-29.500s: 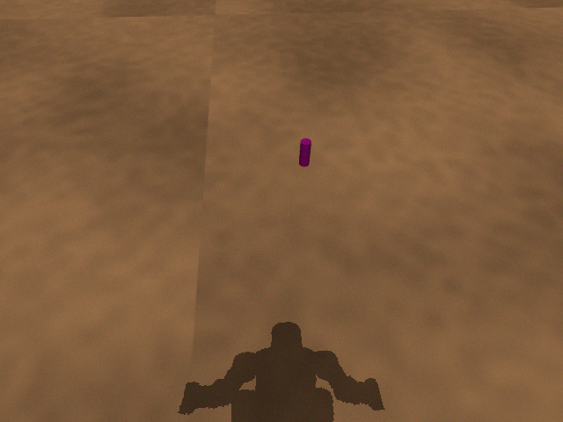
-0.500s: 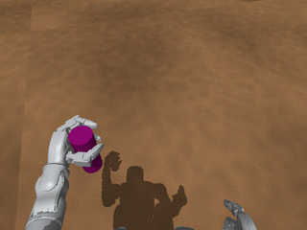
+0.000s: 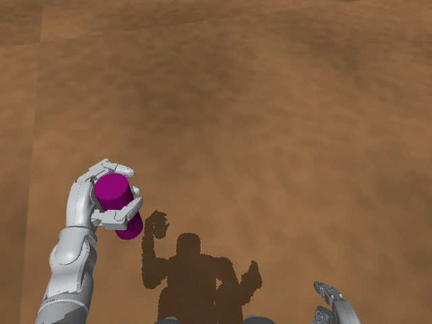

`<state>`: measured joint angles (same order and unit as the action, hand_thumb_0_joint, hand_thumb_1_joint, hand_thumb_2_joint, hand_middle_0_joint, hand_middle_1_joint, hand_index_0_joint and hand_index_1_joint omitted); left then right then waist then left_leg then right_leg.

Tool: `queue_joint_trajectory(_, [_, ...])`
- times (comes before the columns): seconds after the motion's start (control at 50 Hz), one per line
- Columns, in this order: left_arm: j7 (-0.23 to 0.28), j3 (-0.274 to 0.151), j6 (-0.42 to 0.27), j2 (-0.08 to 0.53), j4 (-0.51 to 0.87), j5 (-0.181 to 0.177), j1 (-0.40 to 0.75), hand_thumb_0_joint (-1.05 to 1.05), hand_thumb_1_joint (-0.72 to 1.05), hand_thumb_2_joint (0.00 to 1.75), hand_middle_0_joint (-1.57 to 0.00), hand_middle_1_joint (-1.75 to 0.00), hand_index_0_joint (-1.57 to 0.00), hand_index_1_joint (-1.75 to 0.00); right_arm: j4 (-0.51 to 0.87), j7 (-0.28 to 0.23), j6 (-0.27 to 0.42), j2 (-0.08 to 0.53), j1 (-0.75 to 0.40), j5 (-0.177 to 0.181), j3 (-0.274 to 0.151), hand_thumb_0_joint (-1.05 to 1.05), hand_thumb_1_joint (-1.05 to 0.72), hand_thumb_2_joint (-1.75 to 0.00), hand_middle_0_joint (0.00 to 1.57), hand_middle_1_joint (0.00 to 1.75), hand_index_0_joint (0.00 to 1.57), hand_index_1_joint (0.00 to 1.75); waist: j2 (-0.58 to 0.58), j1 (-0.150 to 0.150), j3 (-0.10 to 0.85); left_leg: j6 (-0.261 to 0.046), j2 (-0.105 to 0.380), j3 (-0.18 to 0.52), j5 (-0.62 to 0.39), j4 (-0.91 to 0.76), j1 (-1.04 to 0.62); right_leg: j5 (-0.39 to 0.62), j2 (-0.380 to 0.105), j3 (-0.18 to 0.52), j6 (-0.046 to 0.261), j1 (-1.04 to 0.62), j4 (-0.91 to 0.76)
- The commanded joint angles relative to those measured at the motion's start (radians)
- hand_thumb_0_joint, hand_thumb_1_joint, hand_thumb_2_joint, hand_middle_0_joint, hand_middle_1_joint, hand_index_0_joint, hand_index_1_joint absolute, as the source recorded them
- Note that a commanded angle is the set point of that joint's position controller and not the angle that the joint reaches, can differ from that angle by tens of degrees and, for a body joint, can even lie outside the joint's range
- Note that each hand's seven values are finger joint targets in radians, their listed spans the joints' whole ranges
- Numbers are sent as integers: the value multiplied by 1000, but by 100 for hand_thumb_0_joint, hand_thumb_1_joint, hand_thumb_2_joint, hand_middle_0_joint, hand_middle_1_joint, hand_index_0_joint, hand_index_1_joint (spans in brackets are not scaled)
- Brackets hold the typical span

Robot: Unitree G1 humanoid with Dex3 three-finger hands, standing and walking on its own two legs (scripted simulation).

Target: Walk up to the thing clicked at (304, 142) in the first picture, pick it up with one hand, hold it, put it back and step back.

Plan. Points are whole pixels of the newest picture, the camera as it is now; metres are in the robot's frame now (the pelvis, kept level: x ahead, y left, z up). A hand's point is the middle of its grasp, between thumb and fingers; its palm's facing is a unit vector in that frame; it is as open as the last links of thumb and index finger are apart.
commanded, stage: hold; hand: left
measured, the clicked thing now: (121, 209) +0.33 +0.18 +0.01
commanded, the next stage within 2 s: crouch in 0.46 s
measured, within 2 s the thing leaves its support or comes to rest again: neither
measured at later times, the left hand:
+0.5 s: hand (122, 197) +0.33 +0.16 +0.05, palm faces +0.01 -1.00 +0.00, open 7.9 cm
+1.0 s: hand (131, 221) +0.33 +0.17 -0.06, palm faces +0.00 -1.00 +0.01, open 7.9 cm
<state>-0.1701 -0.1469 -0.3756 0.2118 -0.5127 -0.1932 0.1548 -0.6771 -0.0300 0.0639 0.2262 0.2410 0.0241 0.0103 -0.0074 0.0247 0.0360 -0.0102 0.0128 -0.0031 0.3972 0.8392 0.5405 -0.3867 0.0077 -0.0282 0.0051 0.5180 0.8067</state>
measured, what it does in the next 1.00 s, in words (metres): lowers itself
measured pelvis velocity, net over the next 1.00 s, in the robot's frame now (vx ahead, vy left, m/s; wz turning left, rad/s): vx -0.01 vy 0.00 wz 0.00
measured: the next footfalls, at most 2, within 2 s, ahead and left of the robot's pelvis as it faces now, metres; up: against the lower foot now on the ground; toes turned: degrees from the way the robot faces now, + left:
none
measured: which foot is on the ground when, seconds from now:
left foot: down 0.00-1.00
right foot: down 0.00-1.00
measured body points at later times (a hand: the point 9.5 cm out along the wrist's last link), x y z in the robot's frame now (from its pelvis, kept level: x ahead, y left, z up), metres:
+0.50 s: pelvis +0.00 +0.00 +0.00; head +0.03 +0.00 +0.45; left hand +0.32 +0.22 +0.05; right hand +0.13 -0.25 -0.11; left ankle +0.02 +0.11 -0.70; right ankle +0.01 -0.12 -0.70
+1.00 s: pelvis -0.01 +0.00 -0.05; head +0.08 +0.02 +0.39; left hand +0.33 +0.23 -0.06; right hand +0.11 -0.26 -0.16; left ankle +0.02 +0.11 -0.70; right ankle +0.01 -0.12 -0.70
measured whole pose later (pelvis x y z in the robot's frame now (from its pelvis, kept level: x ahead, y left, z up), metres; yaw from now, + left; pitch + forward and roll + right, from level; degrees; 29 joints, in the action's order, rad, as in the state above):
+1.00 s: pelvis -0.01 +0.00 -0.05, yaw +0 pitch +16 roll -2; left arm -0.22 -0.20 -0.59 0.23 -0.77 -0.18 0.26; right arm -0.68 0.01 0.10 0.25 0.22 -0.01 0.00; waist 0.02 0.06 0.09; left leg -0.01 0.01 0.01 0.49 1.14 0.93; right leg -0.49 0.01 -0.04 0.01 0.91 1.11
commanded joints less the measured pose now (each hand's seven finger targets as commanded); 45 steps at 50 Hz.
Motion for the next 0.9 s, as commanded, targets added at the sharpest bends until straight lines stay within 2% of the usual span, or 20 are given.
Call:
queue_joint_trajectory(0.0, [-13,-45,-93,159,310,-21,282,0,38,115,-123,-134,-125,-132,139,-11,45,146,-38,-1,-56,0,-90,-90,20,30,20,30,-48,-13,324,1,-10,21,-231,-129,-177,257,6,1,17,-132,-113])
queue_joint_trajectory(0.04, [-16,-40,-91,148,336,-36,326,0,36,115,-121,-133,-123,-132,128,-9,48,143,-22,1,-53,0,-90,-90,20,30,20,30,-57,0,338,4,-5,27,-266,-124,-194,280,8,-2,18,-130,-107])
queue_joint_trajectory(0.06, [-14,-25,-83,129,307,-39,335,0,35,114,-122,-133,-124,-131,128,-8,50,143,-33,4,-51,0,-90,-90,20,30,20,30,-52,4,278,7,1,35,-228,-140,-172,241,12,-8,20,-101,-106])
queue_joint_trajectory(0.14, [-2,-37,-78,116,250,-45,348,0,36,116,-123,-134,-125,-133,125,-10,53,143,-39,3,-51,0,-89,-90,20,30,20,30,-2,11,209,-2,-2,31,-122,-143,-111,158,8,-5,16,-54,-125])
queue_joint_trajectory(0.16, [0,-62,-79,126,221,-48,324,0,37,117,-123,-135,-125,-134,121,-10,56,145,-34,4,-53,0,-90,-90,20,30,20,30,29,12,202,-5,-1,34,-120,-138,-96,159,8,-8,13,-61,-120])
queue_joint_trajectory(0.22, [-6,-50,-96,152,316,-34,332,0,35,117,-122,-134,-124,-133,135,-8,54,148,-39,1,-53,0,-89,-90,20,30,20,30,-28,-17,279,1,-7,26,-168,-140,-147,200,5,-3,17,-101,-115])
queue_joint_trajectory(0.3, [-4,-39,-85,160,355,-26,320,0,37,114,-121,-132,-123,-131,129,-11,53,143,-27,-1,-53,0,-90,-90,20,30,20,30,-61,-11,356,2,-9,23,-292,-115,-204,305,5,2,16,-133,-108])
queue_joint_trajectory(0.32, [-4,-28,-80,143,335,-32,335,0,36,114,-120,-131,-122,-130,127,-13,52,142,-25,1,-50,0,-90,-90,20,30,20,30,-38,6,316,1,-6,25,-273,-120,-192,290,7,1,14,-117,-113])
queue_joint_trajectory(0.4, [17,-68,-76,144,266,-39,362,0,36,117,-121,-134,-123,-133,120,-13,53,139,-34,2,-50,0,-89,-90,20,30,20,30,1,6,238,-5,-7,22,-166,-129,-114,209,3,3,11,-90,-129])
queue_joint_trajectory(0.44, [10,-50,-73,123,238,-36,299,0,36,117,-122,-134,-124,-133,124,-13,52,141,-31,-1,-52,0,-90,-90,20,30,20,30,11,2,238,-6,-6,23,-184,-129,-115,222,4,0,11,-90,-123])
queue_joint_trajectory(0.48, [6,-77,-79,164,241,-28,288,0,36,117,-123,-135,-124,-134,128,-12,47,145,-32,0,-54,0,-89,-90,20,30,20,30,-1,-13,262,-7,-14,13,-193,-121,-115,236,-2,6,11,-116,-128])
queue_joint_trajectory(0.52, [-10,-53,-88,160,274,-23,317,0,36,117,-122,-135,-124,-133,127,-10,46,138,-31,-5,-52,0,-89,-90,20,30,20,30,-30,-6,296,-7,-17,8,-217,-110,-127,269,-5,15,10,-127,-123])
queue_joint_trajectory(0.54, [-11,-75,-89,179,284,-25,317,0,44,125,-123,-136,-125,-136,131,-12,47,138,-31,-3,-52,0,-87,-90,20,30,20,30,-19,-12,315,-8,-18,5,-231,-108,-139,288,-6,17,8,-145,-127])
queue_joint_trajectory(0.56, [-17,-32,-90,139,292,-26,320,0,42,118,-120,-128,-122,-128,134,-12,49,135,-40,-1,-49,0,-87,-90,20,30,20,30,-27,1,280,-5,-15,10,-212,-120,-146,263,-2,12,10,-122,-126])
queue_joint_trajectory(0.58, [-14,-55,-91,155,302,-34,329,0,47,116,-123,-130,-125,-128,128,-12,49,139,-22,-2,-52,0,-88,-90,20,30,20,30,-31,-2,327,-6,-14,13,-245,-108,-159,290,-1,12,9,-138,-118])
queue_joint_trajectory(0.66, [-4,-44,-95,126,216,-26,319,0,49,117,-123,-130,-125,-128,116,-6,53,141,-29,-2,-56,0,-88,-90,20,30,20,30,-1,17,233,-8,-5,24,-176,-110,-98,215,5,0,12,-61,-107])
queue_joint_trajectory(0.7, [-5,-37,-108,106,152,-21,310,0,49,117,-124,-130,-126,-128,112,1,53,146,-40,-4,-62,0,-88,-90,20,30,20,30,21,26,171,-11,-3,27,-102,-100,-40,148,5,-2,14,0,-93])
queue_joint_trajectory(0.76, [-17,-48,-143,105,98,-24,305,0,47,119,-126,-133,-129,-131,107,10,56,150,-35,-9,-66,0,-87,-89,20,30,20,30,31,18,198,-12,-6,33,-75,-60,12,123,5,-3,17,34,-46])
queue_joint_trajectory(0.82, [-21,-98,-192,145,45,-21,328,0,47,119,-125,-134,-128,-131,95,18,60,153,-16,-16,-71,0,-88,-89,20,30,20,30,17,23,279,-14,-11,32,-127,24,56,168,4,3,16,83,26])
queue_joint_trajectory(0.88, [-36,-104,-259,156,18,-18,377,0,47,121,-126,-136,-129,-133,87,31,68,156,-6,-28,-72,0,-88,-89,20,30,20,30,-16,28,338,-14,-14,35,-142,121,117,166,5,5,20,187,120])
